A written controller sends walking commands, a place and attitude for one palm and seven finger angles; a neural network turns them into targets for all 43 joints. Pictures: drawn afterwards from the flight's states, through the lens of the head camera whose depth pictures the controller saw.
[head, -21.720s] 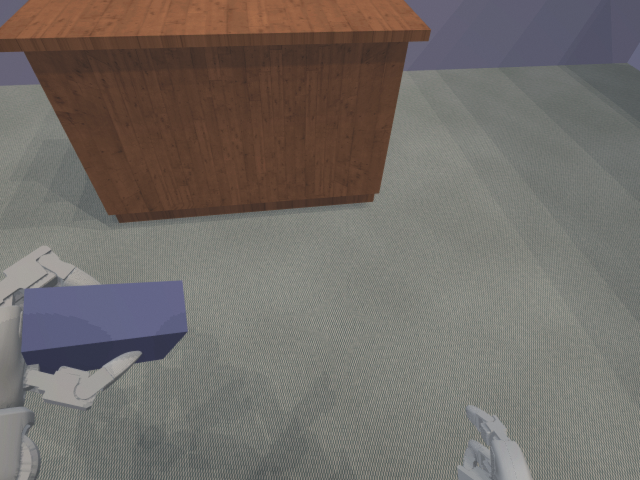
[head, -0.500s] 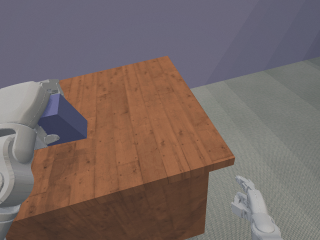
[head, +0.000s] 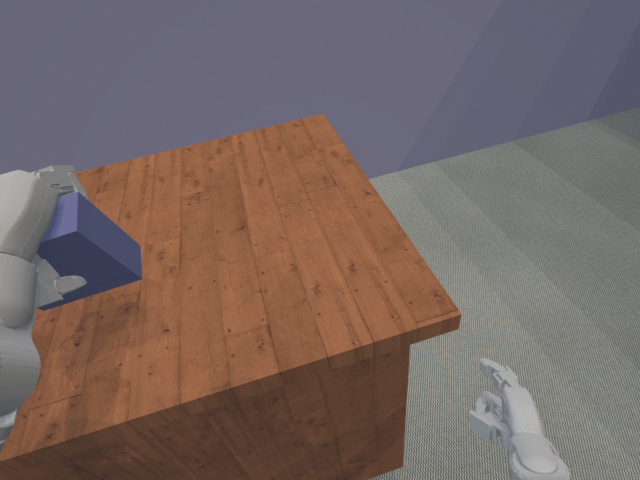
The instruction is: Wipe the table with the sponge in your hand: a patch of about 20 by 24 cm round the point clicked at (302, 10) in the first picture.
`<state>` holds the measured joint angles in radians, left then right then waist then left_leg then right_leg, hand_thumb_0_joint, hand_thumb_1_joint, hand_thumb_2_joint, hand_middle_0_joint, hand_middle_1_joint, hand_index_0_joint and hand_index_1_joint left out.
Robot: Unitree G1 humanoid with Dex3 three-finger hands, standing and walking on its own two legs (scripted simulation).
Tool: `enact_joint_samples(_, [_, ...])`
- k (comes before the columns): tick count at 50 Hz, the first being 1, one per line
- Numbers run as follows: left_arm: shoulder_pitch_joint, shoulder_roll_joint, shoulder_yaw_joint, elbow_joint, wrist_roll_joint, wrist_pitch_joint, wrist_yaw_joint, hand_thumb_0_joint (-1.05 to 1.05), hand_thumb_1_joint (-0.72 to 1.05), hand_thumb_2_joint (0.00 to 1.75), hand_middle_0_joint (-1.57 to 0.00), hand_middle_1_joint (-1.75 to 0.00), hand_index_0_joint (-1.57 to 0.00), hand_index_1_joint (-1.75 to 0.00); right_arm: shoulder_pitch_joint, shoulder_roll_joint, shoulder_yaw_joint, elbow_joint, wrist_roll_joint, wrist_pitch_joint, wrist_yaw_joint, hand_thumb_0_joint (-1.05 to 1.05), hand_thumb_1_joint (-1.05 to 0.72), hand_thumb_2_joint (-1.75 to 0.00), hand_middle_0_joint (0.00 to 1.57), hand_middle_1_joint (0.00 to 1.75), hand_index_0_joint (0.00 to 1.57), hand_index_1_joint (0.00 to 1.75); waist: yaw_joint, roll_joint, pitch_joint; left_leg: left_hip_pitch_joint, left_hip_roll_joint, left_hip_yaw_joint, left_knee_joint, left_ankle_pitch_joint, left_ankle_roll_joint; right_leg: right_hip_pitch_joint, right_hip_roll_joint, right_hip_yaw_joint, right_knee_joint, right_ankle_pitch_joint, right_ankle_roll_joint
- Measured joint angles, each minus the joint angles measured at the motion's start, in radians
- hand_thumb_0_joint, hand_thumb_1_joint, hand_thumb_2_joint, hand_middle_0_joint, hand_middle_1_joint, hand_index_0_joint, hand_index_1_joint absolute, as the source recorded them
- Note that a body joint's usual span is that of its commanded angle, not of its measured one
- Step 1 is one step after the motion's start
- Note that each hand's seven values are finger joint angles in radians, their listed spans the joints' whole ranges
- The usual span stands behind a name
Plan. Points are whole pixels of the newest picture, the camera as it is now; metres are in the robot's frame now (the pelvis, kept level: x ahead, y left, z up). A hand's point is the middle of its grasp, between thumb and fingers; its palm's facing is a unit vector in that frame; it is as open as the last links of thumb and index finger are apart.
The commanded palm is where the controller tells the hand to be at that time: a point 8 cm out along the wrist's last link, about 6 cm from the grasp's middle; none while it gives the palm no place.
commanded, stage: move the sponge above the wiping area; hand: left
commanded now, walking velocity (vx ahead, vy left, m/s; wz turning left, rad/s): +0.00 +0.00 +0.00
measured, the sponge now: (71, 263) +0.25 +0.32 +0.20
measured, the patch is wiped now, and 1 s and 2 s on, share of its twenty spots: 0.00 0.00 0.00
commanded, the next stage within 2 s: none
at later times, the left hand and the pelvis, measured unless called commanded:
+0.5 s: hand (58, 254) +0.25 +0.33 +0.21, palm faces +0.27 -0.06 -0.96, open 9.2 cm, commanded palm +0.20 +0.31 +0.26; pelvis +0.00 +0.03 +0.00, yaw +1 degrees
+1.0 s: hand (77, 300) +0.23 +0.33 +0.16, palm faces +0.06 -0.09 -0.99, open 9.2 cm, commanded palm +0.20 +0.31 +0.24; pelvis +0.01 +0.01 +0.00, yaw +1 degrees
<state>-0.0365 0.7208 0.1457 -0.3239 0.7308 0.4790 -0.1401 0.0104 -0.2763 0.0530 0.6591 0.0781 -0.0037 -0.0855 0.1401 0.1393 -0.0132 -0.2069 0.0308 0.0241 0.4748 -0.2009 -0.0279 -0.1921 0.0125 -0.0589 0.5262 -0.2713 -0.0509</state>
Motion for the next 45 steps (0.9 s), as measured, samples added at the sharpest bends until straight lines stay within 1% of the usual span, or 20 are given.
enact_joint_samples(1, [0.004, -0.004, 0.009, 0.012, -0.002, 0.008, -0.007, 0.0, -0.42, 1.04, -0.82, -1.4, -0.82, -1.4, 0.0, -0.001, 0.003, -0.005, 0.003, 0.0, 0.0, 0.02, -0.91, -0.9, 0.2, 0.3, 0.2, 0.3, -0.004, 0.003, -0.003, -0.005, -0.001, -0.001, 0.001, 0.001, 0.002, -0.003, -0.001, -0.001, -0.003, 0.002, 0.002])
enact_joint_samples(3, [0.02, -0.017, 0.006, 0.029, -0.004, 0.018, -0.025, 0.0, -0.42, 1.04, -0.82, -1.4, -0.82, -1.4, 0.005, -0.004, 0.006, -0.02, 0.007, -0.001, -0.003, 0.02, -0.91, -0.9, 0.2, 0.3, 0.2, 0.3, -0.013, 0.007, -0.005, -0.016, -0.005, -0.004, 0.003, 0.002, 0.006, -0.009, -0.005, -0.004, -0.005, 0.005, 0.007])
enact_joint_samples(6, [0.064, -0.051, -0.036, 0.018, 0.0, 0.018, -0.052, 0.0, -0.42, 1.04, -0.82, -1.4, -0.81, -1.41, 0.01, -0.009, 0.008, -0.032, 0.008, -0.009, -0.011, 0.02, -0.91, -0.9, 0.2, 0.3, 0.2, 0.3, -0.015, 0.006, 0.005, -0.022, -0.014, -0.005, 0.004, 0.004, 0.014, -0.015, -0.014, -0.005, -0.002, 0.005, 0.013])
enact_joint_samples(9, [0.1, -0.084, -0.111, -0.025, 0.02, -0.01, -0.071, 0.0, -0.42, 1.04, -0.82, -1.4, -0.81, -1.41, 0.015, -0.009, 0.004, -0.032, -0.005, -0.02, -0.019, 0.02, -0.91, -0.9, 0.2, 0.3, 0.2, 0.3, -0.007, -0.002, 0.02, -0.016, -0.024, -0.004, 0.004, 0.004, 0.021, -0.011, -0.024, -0.004, 0.003, 0.002, 0.02])
enact_joint_samples(11, [0.111, -0.083, -0.154, -0.062, 0.045, -0.038, -0.07, 0.0, -0.42, 1.04, -0.82, -1.4, -0.82, -1.4, 0.012, -0.005, 0.003, -0.022, -0.017, -0.028, -0.021, 0.02, -0.91, -0.9, 0.2, 0.3, 0.2, 0.3, 0.005, -0.008, 0.029, -0.008, -0.028, 0.0, 0.003, 0.003, 0.025, -0.004, -0.028, 0.0, 0.004, 0.001, 0.021])
enact_joint_samples(13, [0.1, -0.07, -0.177, -0.085, 0.068, -0.071, -0.048, 0.0, -0.43, 1.04, -0.82, -1.4, -0.82, -1.4, 0.01, 0.003, 0.001, -0.012, -0.026, -0.032, -0.02, 0.02, -0.91, -0.9, 0.2, 0.3, 0.2, 0.3, 0.015, -0.013, 0.033, 0.003, -0.031, 0.0, -0.002, 0.004, 0.028, 0.008, -0.031, 0.001, -0.002, 0.002, 0.023])
enact_joint_samples(15, [0.065, -0.058, -0.175, -0.084, 0.073, -0.088, -0.015, 0.0, -0.43, 1.04, -0.82, -1.4, -0.82, -1.4, 0.004, 0.013, 0.001, 0.0, -0.025, -0.031, -0.014, 0.02, -0.91, -0.9, 0.2, 0.3, 0.2, 0.3, 0.025, -0.015, 0.033, 0.014, -0.032, 0.0, -0.01, 0.007, 0.029, 0.02, -0.031, 0.001, -0.015, 0.008, 0.024])
enact_joint_samples(18, [-0.013, -0.056, -0.134, -0.043, 0.055, -0.074, 0.029, 0.0, -0.43, 1.04, -0.82, -1.4, -0.82, -1.4, -0.012, 0.029, 0.008, 0.015, -0.02, -0.023, -0.004, 0.02, -0.91, -0.9, 0.2, 0.3, 0.2, 0.3, 0.03, -0.015, 0.025, 0.018, -0.032, -0.001, -0.022, 0.014, 0.029, 0.028, -0.03, 0.0, -0.033, 0.019, 0.028])
enact_joint_samples(21, [-0.063, -0.066, -0.079, 0.01, 0.043, -0.032, 0.037, 0.0, -0.43, 1.04, -0.82, -1.4, -0.82, -1.4, -0.026, 0.041, 0.017, 0.015, -0.007, -0.004, -0.006, 0.02, -0.91, -0.9, 0.2, 0.3, 0.19, 0.29, 0.021, -0.016, 0.014, 0.011, -0.032, 0.0, -0.035, 0.023, 0.03, 0.021, -0.03, 0.001, -0.047, 0.029, 0.031])
enact_joint_samples(24, [-0.061, -0.085, -0.066, 0.04, 0.041, 0.01, 0.019, 0.0, -0.42, 1.04, -0.82, -1.4, -0.82, -1.4, -0.023, 0.035, 0.025, -0.007, 0.001, 0.008, -0.002, 0.02, -0.91, -0.9, 0.2, 0.3, 0.17, 0.29, 0.005, -0.017, 0.01, 0.0, -0.036, -0.001, -0.046, 0.032, 0.033, 0.009, -0.034, -0.001, -0.053, 0.036, 0.034])
enact_joint_samples(27, [-0.025, -0.124, -0.108, 0.041, 0.046, 0.032, -0.005, 0.0, -0.42, 1.04, -0.82, -1.4, -0.81, -1.41, -0.015, 0.022, 0.03, -0.028, 0.006, 0.006, -0.002, 0.02, -0.91, -0.9, 0.2, 0.3, 0.18, 0.29, -0.004, -0.015, 0.018, -0.008, -0.04, -0.002, -0.05, 0.035, 0.036, 0.0, -0.038, -0.001, -0.052, 0.036, 0.036])
enact_joint_samples(30, [0.023, -0.159, -0.184, 0.008, 0.062, 0.024, -0.026, 0.0, -0.42, 1.04, -0.82, -1.4, -0.81, -1.41, -0.009, 0.014, 0.026, -0.033, -0.005, 0.001, -0.006, 0.02, -0.91, -0.9, 0.2, 0.3, 0.18, 0.29, -0.003, -0.018, 0.032, -0.003, -0.044, 0.001, -0.052, 0.034, 0.039, 0.0, -0.042, 0.001, -0.046, 0.03, 0.036])
enact_joint_samples(32, [0.038, -0.159, -0.235, -0.019, 0.085, 0.0, -0.028, 0.0, -0.42, 1.04, -0.82, -1.4, -0.82, -1.41, -0.006, 0.014, 0.022, -0.027, -0.017, -0.007, -0.009, 0.02, -0.91, -0.9, 0.2, 0.3, 0.19, 0.29, 0.004, -0.022, 0.039, 0.003, -0.044, 0.003, -0.049, 0.029, 0.039, 0.004, -0.042, 0.004, -0.04, 0.024, 0.034])
enact_joint_samples(34, [0.039, -0.141, -0.26, -0.037, 0.107, -0.032, -0.013, 0.0, -0.43, 1.04, -0.82, -1.4, -0.82, -1.4, -0.003, 0.017, 0.018, -0.016, -0.029, -0.01, -0.007, 0.02, -0.91, -0.9, 0.2, 0.3, 0.19, 0.29, 0.009, -0.023, 0.04, 0.014, -0.042, 0.003, -0.05, 0.025, 0.037, 0.014, -0.04, 0.004, -0.041, 0.019, 0.03])
enact_joint_samples(36, [0.029, -0.113, -0.249, -0.045, 0.114, -0.049, 0.013, 0.0, -0.43, 1.04, -0.82, -1.4, -0.82, -1.4, -0.005, 0.021, 0.017, -0.003, -0.032, -0.007, -0.002, 0.02, -0.91, -0.9, 0.2, 0.3, 0.19, 0.29, 0.016, -0.02, 0.037, 0.025, -0.036, 0.006, -0.051, 0.02, 0.033, 0.025, -0.033, 0.007, -0.046, 0.019, 0.025])
enact_joint_samples(37, [0.018, -0.101, -0.233, -0.041, 0.112, -0.051, 0.028, 0.0, -0.43, 1.04, -0.82, -1.4, -0.82, -1.4, -0.007, 0.024, 0.016, 0.002, -0.031, -0.004, 0.003, 0.02, -0.91, -0.9, 0.2, 0.3, 0.19, 0.3, 0.018, -0.018, 0.034, 0.029, -0.033, 0.006, -0.052, 0.019, 0.03, 0.03, -0.03, 0.008, -0.05, 0.019, 0.025])
enact_joint_samples(40, [-0.006, -0.08, -0.15, -0.017, 0.083, -0.027, 0.057, 0.0, -0.43, 1.04, -0.82, -1.4, -0.82, -1.4, -0.013, 0.029, 0.017, 0.011, -0.022, 0.013, 0.018, 0.02, -0.91, -0.9, 0.2, 0.3, 0.2, 0.3, 0.016, -0.009, 0.019, 0.033, -0.023, 0.008, -0.055, 0.016, 0.023, 0.036, -0.019, 0.01, -0.061, 0.022, 0.021])
enact_joint_samples(43, [0.013, -0.07, -0.061, -0.004, 0.055, 0.023, 0.047, 0.0, -0.43, 1.04, -0.82, -1.4, -0.82, -1.4, -0.016, 0.026, 0.021, -0.002, -0.01, 0.034, 0.028, 0.02, -0.91, -0.9, 0.2, 0.3, 0.2, 0.3, 0.002, -0.001, 0.0, 0.023, -0.015, 0.008, -0.052, 0.013, 0.018, 0.027, -0.012, 0.01, -0.063, 0.022, 0.018])
enact_joint_samples(45, [0.047, -0.07, -0.03, 0.001, 0.043, 0.051, 0.026, 0.0, -0.43, 1.04, -0.82, -1.4, -0.82, -1.41, -0.013, 0.016, 0.022, -0.017, -0.002, 0.043, 0.029, 0.02, -0.91, -0.9, 0.2, 0.3, 0.2, 0.3, -0.008, 0.005, -0.007, 0.012, -0.013, 0.004, -0.046, 0.011, 0.016, 0.019, -0.01, 0.006, -0.06, 0.02, 0.017])
